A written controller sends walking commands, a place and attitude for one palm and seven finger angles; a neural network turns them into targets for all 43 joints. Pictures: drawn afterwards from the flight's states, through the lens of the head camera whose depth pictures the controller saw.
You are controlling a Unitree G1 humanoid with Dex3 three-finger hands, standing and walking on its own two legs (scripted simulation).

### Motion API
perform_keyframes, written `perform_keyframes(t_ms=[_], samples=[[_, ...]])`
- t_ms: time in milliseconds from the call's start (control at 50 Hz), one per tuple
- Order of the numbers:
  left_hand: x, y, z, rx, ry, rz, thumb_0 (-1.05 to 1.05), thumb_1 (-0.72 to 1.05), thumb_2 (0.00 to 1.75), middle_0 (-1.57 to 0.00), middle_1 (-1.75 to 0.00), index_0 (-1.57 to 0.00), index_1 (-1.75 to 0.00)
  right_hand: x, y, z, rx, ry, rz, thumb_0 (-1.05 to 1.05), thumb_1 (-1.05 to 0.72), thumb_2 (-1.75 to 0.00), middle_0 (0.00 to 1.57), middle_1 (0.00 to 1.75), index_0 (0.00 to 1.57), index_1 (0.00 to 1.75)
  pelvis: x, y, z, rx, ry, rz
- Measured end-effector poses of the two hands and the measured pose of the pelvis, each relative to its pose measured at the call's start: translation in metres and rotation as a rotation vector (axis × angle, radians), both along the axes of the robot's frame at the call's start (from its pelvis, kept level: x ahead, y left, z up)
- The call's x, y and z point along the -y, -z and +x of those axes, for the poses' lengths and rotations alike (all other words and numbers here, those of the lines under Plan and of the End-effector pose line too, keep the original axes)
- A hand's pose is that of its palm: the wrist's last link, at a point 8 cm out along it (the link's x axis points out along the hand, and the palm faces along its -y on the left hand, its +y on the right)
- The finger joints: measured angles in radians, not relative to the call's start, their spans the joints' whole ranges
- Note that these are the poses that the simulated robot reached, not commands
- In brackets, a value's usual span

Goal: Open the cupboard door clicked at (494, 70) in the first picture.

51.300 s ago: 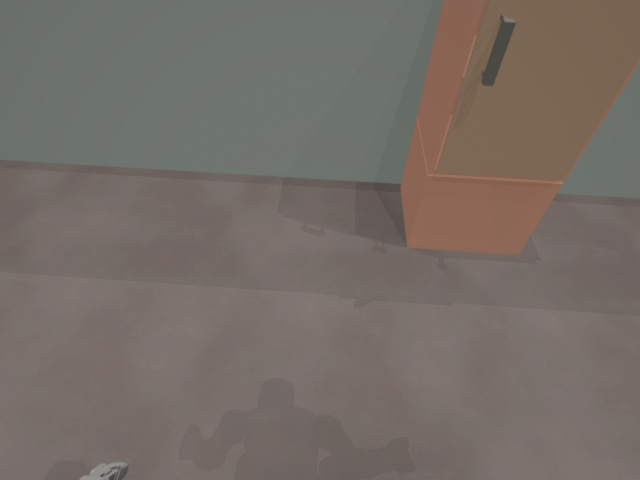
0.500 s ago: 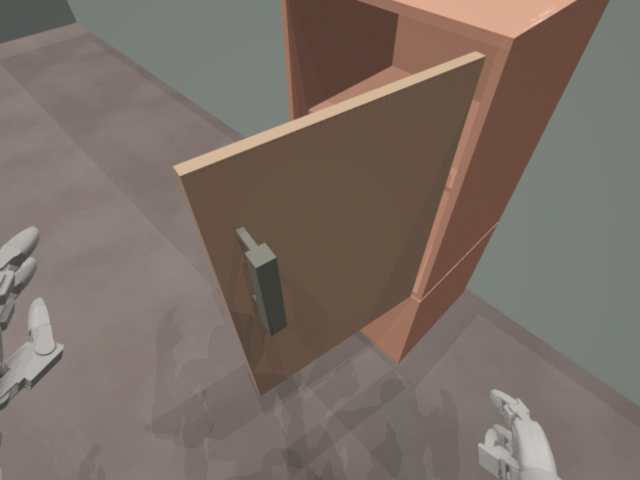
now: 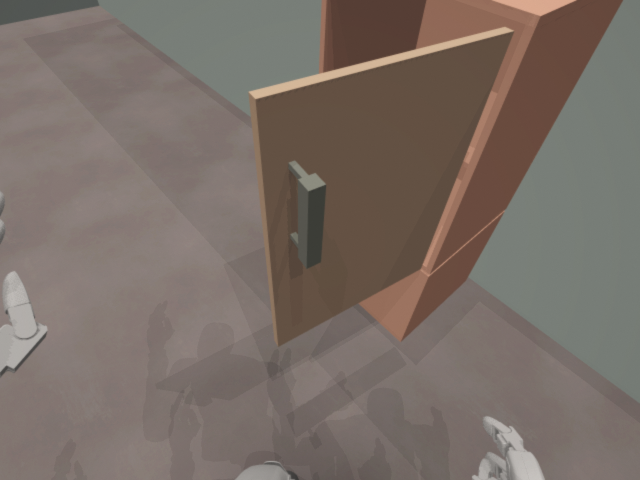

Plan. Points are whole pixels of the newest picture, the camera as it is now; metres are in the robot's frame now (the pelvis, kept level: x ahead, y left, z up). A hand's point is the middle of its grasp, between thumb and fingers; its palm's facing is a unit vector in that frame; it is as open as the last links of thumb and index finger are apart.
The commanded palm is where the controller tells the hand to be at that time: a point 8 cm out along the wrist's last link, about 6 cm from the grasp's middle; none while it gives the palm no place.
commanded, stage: step back with the hand held close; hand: left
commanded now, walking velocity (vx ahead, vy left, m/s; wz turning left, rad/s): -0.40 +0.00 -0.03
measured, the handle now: (302, 215) +0.44 +0.06 +0.08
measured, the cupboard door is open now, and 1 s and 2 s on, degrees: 80 80 80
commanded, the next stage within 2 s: stop stepping back and stand still in 0.18 s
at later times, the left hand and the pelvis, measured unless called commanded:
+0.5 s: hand out of the picture +0.09 +0.29 +0.18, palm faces +0.46 -0.79 -0.40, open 7.4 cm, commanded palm +0.03 +0.32 +0.19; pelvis -0.11 +0.02 +0.01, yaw +0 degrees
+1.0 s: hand out of the picture +0.08 +0.26 +0.18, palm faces +0.43 -0.81 -0.41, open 7.4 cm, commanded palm +0.02 +0.30 +0.19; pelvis -0.13 +0.01 +0.01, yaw -2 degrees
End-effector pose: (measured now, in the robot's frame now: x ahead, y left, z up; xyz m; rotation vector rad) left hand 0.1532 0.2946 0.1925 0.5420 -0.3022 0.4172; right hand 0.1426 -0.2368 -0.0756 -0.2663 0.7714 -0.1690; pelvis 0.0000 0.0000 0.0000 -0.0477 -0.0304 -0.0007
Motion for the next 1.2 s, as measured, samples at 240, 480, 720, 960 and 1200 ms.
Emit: perform_keyframes(t_ms=[240,480,720,960,1200], samples=[[-0.007,-0.005,-0.058,0.028,0.000,0.033,0.01,0.89,0.90,-0.21,-0.31,-0.21,-0.30,-0.010,-0.003,-0.031,0.077,-0.042,0.034,0.01,-0.90,-0.90,0.20,0.30,0.20,0.30,0.003,0.005,-0.058,-0.015,-0.013,-0.022],[-0.025,0.000,-0.101,0.025,0.012,-0.029,0.01,0.88,0.90,-0.21,-0.31,-0.22,-0.31,-0.016,-0.024,-0.092,0.061,-0.018,-0.033,0.01,-0.90,-0.90,0.20,0.30,0.20,0.30,-0.015,-0.007,-0.108,-0.014,-0.007,0.031],[-0.012,-0.004,-0.138,-0.064,0.009,-0.002,0.01,0.89,0.90,-0.21,-0.30,-0.21,-0.30,-0.027,-0.015,-0.151,0.029,-0.009,0.054,0.01,-0.90,-0.90,0.20,0.30,0.20,0.30,-0.008,-0.015,-0.139,-0.040,0.011,0.046],[-0.006,-0.001,-0.122,0.003,0.031,-0.034,0.01,0.88,0.90,-0.21,-0.31,-0.22,-0.31,0.008,0.001,-0.168,-0.021,0.075,0.008,0.01,-0.90,-0.90,0.20,0.30,0.20,0.30,-0.007,-0.006,-0.135,-0.002,0.029,0.044],[0.000,0.004,-0.110,-0.115,0.113,0.039,0.01,0.89,0.90,-0.21,-0.31,-0.21,-0.30,-0.003,-0.008,-0.148,0.046,0.056,0.054,0.01,-0.90,-0.90,0.20,0.30,0.20,0.30,-0.011,-0.010,-0.139,-0.038,0.046,0.046]])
